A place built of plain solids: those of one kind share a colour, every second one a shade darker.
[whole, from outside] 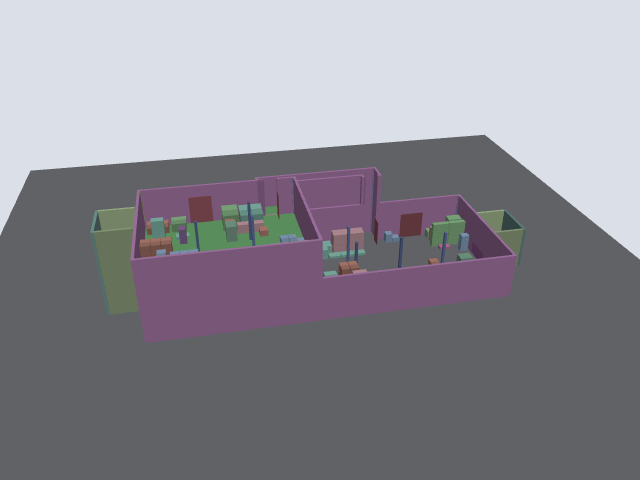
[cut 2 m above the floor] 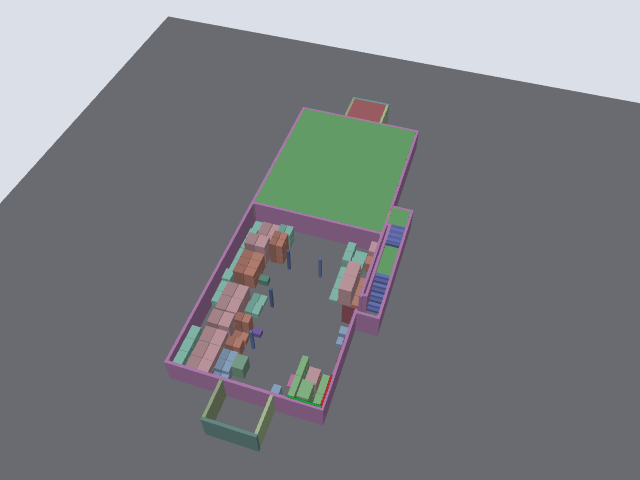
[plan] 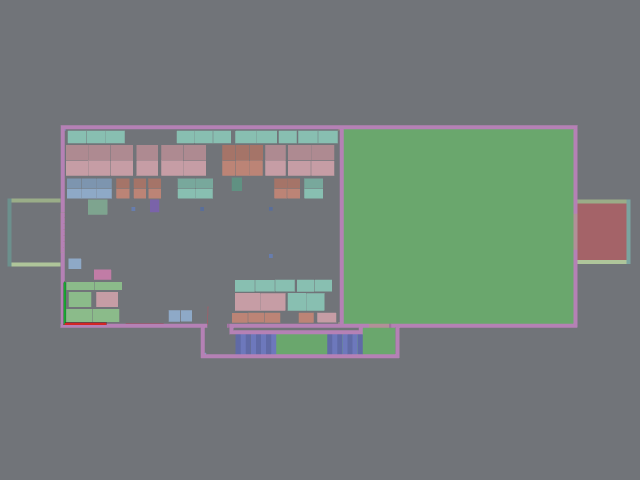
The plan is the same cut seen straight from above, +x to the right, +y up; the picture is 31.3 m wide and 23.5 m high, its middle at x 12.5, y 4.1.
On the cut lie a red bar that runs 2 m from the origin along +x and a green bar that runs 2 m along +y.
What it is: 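A bonded warehouse up a steep quayside street; two or three stores in a row up the hill, each one storey, its floor a whole storey over the one below; closed straight stairs of 38 to 42 degrees between two walls, 0.74 to 1.05 m broad, in lean-to passages along the stores' sides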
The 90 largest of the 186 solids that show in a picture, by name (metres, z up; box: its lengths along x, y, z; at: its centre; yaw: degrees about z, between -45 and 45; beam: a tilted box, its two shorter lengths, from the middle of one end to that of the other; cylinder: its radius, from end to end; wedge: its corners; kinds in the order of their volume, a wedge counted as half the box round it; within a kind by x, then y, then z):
{
 "raised_1": {"box": [4.23, 0.98, 1.77], "at": [12.47, -1.0, 0.83]},
 "raised_2": {"box": [1.6, 1.29, 3.27], "at": [15.39, -0.85, 1.59]},
 "raised_3": {"box": [11.25, 9.52, 3.27], "at": [19.28, 4.76, 1.59]},
 "wall_1": {"box": [0.2, 9.92, 3.41], "at": [-0.1, 4.76, 1.66]},
 "wall_2": {"box": [7.18, 0.2, 3.41], "at": [3.39, -0.1, 1.66]},
 "wall_3": {"box": [13.86, 0.2, 3.41], "at": [6.73, 9.62, 1.66]},
 "wall_4": {"box": [0.2, 1.69, 5.81], "at": [6.76, -0.85, 2.85]},
 "wall_5": {"box": [0.32, 0.2, 5.81], "at": [6.82, -0.1, 2.85]},
 "wall_6": {"box": [1.61, 0.2, 5.81], "at": [7.46, -1.59, 2.85]},
 "wall_7": {"box": [0.31, 0.2, 5.81], "at": [8.11, -0.1, 2.85]},
 "wall_8": {"box": [0.2, 0.51, 5.81], "at": [8.17, -0.26, 2.85]},
 "wall_9": {"box": [2.69, 0.2, 5.81], "at": [9.21, -1.59, 2.85]},
 "wall_10": {"box": [2.49, 0.2, 5.81], "at": [9.31, -0.41, 2.85]},
 "wall_11": {"box": [5.71, 0.2, 3.41], "at": [10.81, -0.1, 1.66]},
 "wall_12": {"box": [4.43, 0.2, 5.81], "at": [12.37, -0.41, 2.85]},
 "wall_13": {"box": [4.63, 0.2, 5.81], "at": [12.47, -1.59, 2.85]},
 "wall_14": {"box": [0.2, 9.92, 6.29], "at": [13.56, 4.76, 3.1]},
 "wall_15": {"box": [1.33, 0.2, 6.29], "at": [14.13, -0.1, 3.1]},
 "wall_16": {"box": [0.2, 0.51, 5.81], "at": [14.49, -0.26, 2.85]},
 "wall_17": {"box": [2.0, 0.2, 5.81], "at": [15.39, -1.59, 2.85]},
 "wall_18": {"box": [0.51, 0.2, 6.29], "at": [16.14, -0.1, 3.1]},
 "wall_19": {"box": [0.2, 1.69, 5.81], "at": [16.29, -0.85, 2.85]},
 "wall_20": {"box": [11.65, 0.2, 6.29], "at": [19.28, 9.62, 3.1]},
 "wall_21": {"box": [9.12, 0.2, 6.29], "at": [20.55, -0.1, 3.1]},
 "wall_22": {"box": [0.2, 9.92, 6.29], "at": [25.01, 4.76, 3.1]},
 "area_1": {"box": [2.4, 2.77, 3.27], "at": [26.31, 4.5, 1.59]},
 "lot_crates_1": {"box": [1.08, 0.74, 0.59], "at": [0.6, 7.62, 0.89]},
 "lot_crates_2": {"box": [1.08, 0.74, 0.59], "at": [0.6, 8.38, 0.89]},
 "lot_crates_3": {"box": [1.08, 0.74, 0.59], "at": [1.7, 7.61, 0.89]},
 "lot_crates_4": {"box": [1.08, 0.74, 0.59], "at": [1.7, 8.38, 0.89]},
 "lot_crates_5": {"box": [1.07, 0.73, 0.62], "at": [2.08, 1.19, 0.93]},
 "lot_crates_6": {"box": [1.08, 0.74, 0.59], "at": [2.8, 7.62, 0.89]},
 "lot_crates_7": {"box": [1.08, 0.74, 0.59], "at": [2.81, 8.38, 0.89]},
 "lot_crates_8": {"box": [1.05, 0.74, 0.7], "at": [4.04, 7.62, 1.06]},
 "lot_crates_9": {"box": [1.05, 0.74, 0.7], "at": [4.04, 8.38, 1.06]},
 "lot_crates_10": {"box": [1.08, 0.74, 0.65], "at": [5.26, 8.38, 0.97]},
 "lot_crates_11": {"box": [1.08, 0.74, 0.65], "at": [5.27, 7.62, 0.97]},
 "lot_crates_12": {"box": [1.08, 0.74, 0.65], "at": [6.37, 7.61, 0.97]},
 "lot_crates_13": {"box": [1.08, 0.74, 0.7], "at": [6.37, 7.62, 0.3]},
 "lot_crates_14": {"box": [1.08, 0.74, 0.65], "at": [6.37, 8.38, 0.97]},
 "lot_crates_15": {"box": [1.23, 0.86, 0.61], "at": [8.95, 1.07, 0.25]},
 "lot_crates_16": {"box": [1.23, 0.86, 0.56], "at": [8.96, 1.06, 1.4]},
 "lot_crates_17": {"box": [1.23, 0.86, 0.56], "at": [8.96, 1.07, 0.84]},
 "lot_crates_18": {"box": [1.23, 0.86, 0.56], "at": [10.2, 1.06, 0.84]},
 "lot_crates_19": {"box": [1.23, 0.86, 0.61], "at": [10.2, 1.07, 0.25]},
 "lot_crates_20": {"box": [1.23, 0.86, 0.56], "at": [10.2, 1.07, 1.4]},
 "lot_crates_21": {"box": [1.0, 0.74, 0.69], "at": [10.32, 7.61, 1.03]},
 "lot_crates_22": {"box": [1.0, 0.74, 0.69], "at": [10.32, 7.62, 1.73]},
 "lot_crates_23": {"box": [1.0, 0.74, 0.69], "at": [10.32, 8.38, 1.73]},
 "lot_crates_24": {"box": [1.12, 0.74, 0.62], "at": [11.49, 7.62, 0.26]},
 "lot_crates_25": {"box": [1.12, 0.74, 0.62], "at": [11.49, 8.38, 0.26]},
 "lot_crates_26": {"box": [1.12, 0.74, 0.62], "at": [12.63, 7.61, 0.26]},
 "lot_crates_27": {"box": [1.12, 0.74, 0.62], "at": [12.64, 8.38, 0.26]},
 "lot_crates_28": {"box": [0.94, 0.48, 0.62], "at": [12.83, 0.29, 0.94]},
 "lot_crates_29": {"box": [0.96, 0.53, 0.77], "at": [16.78, 2.19, 3.56]},
 "lot_crates_30": {"box": [0.96, 0.53, 0.77], "at": [17.77, 2.2, 3.56]},
 "area_side_1": {"box": [2.4, 0.2, 3.25], "at": [-1.4, 2.9, 1.57]},
 "area_side_2": {"box": [2.4, 0.2, 3.25], "at": [-1.4, 6.04, 1.57]},
 "area_side_3": {"box": [2.4, 0.2, 6.47], "at": [26.31, 3.02, 3.19]},
 "area_side_4": {"box": [2.4, 0.2, 6.47], "at": [26.31, 5.99, 3.19]},
 "area_end_1": {"box": [0.2, 3.34, 3.25], "at": [-2.7, 4.47, 1.57]},
 "area_end_2": {"box": [0.2, 3.17, 6.47], "at": [27.61, 4.5, 3.19]},
 "lot_bales_1": {"box": [1.29, 0.64, 0.7], "at": [0.72, 0.4, 0.3]},
 "lot_bales_2": {"box": [1.09, 0.73, 0.68], "at": [0.76, 1.19, 1.7]},
 "lot_bales_3": {"box": [1.34, 0.39, 0.72], "at": [0.76, 1.85, 0.31]},
 "lot_bales_4": {"box": [1.34, 0.39, 0.67], "at": [0.76, 1.85, 1.0]},
 "lot_bales_5": {"box": [1.34, 0.39, 0.67], "at": [0.76, 1.85, 1.67]},
 "lot_bales_6": {"box": [1.29, 0.64, 0.7], "at": [2.03, 0.4, 0.3]},
 "lot_bales_7": {"box": [1.34, 0.39, 0.72], "at": [2.13, 1.85, 0.31]},
 "lot_bales_8": {"box": [1.34, 0.39, 0.67], "at": [2.13, 1.85, 1.0]},
 "lot_bales_9": {"box": [1.34, 0.39, 0.67], "at": [2.13, 1.85, 1.67]},
 "lot_bales_10": {"box": [1.17, 0.87, 0.62], "at": [18.64, 0.5, 4.16]},
 "lot_bales_11": {"box": [1.17, 0.87, 0.62], "at": [18.64, 1.4, 4.16]},
 "lot_bales_12": {"box": [1.09, 0.56, 0.73], "at": [22.42, 0.37, 3.54]},
 "lot_bales_13": {"box": [1.09, 0.56, 0.73], "at": [22.42, 0.95, 3.54]},
 "flight_1": {"box": [0.25, 0.98, 1.12], "at": [9.49, -1.0, 0.51]},
 "flight_2": {"box": [0.25, 0.98, 1.34], "at": [9.74, -1.0, 0.62]},
 "flight_3": {"box": [0.25, 0.98, 1.55], "at": [9.98, -1.0, 0.73]},
 "flight_4": {"box": [0.25, 0.98, 1.77], "at": [10.24, -1.0, 0.83]},
 "flight_5": {"box": [0.25, 0.98, 1.12], "at": [13.97, -1.0, 2.23]},
 "flight_6": {"box": [0.25, 0.98, 1.34], "at": [14.22, -1.0, 2.34]},
 "flight_7": {"box": [0.25, 0.98, 1.55], "at": [14.47, -1.0, 2.45]},
 "doorway_1": {"box": [0.98, 0.2, 3.27], "at": [15.39, -0.1, 1.59]},
 "doorway_2": {"box": [0.2, 1.77, 3.27], "at": [25.01, 4.5, 1.59]},
 "scales_1": {"box": [0.95, 0.75, 1.25], "at": [1.62, 5.71, 0.57]},
 "scales_2": {"box": [0.75, 0.95, 1.25], "at": [18.75, 3.01, 3.8]},
 "lot_chests_1": {"box": [0.65, 0.74, 0.53], "at": [8.04, 7.62, 0.21]},
 "lot_chests_2": {"box": [0.78, 0.56, 0.58], "at": [23.55, 0.95, 3.46]},
 "lot_chests_3": {"box": [0.78, 0.56, 0.58], "at": [24.35, 0.96, 3.46]},
 "sack_barrow_1": {"box": [0.5, 0.62, 1.2], "at": [22.17, 2.78, 3.77]}
}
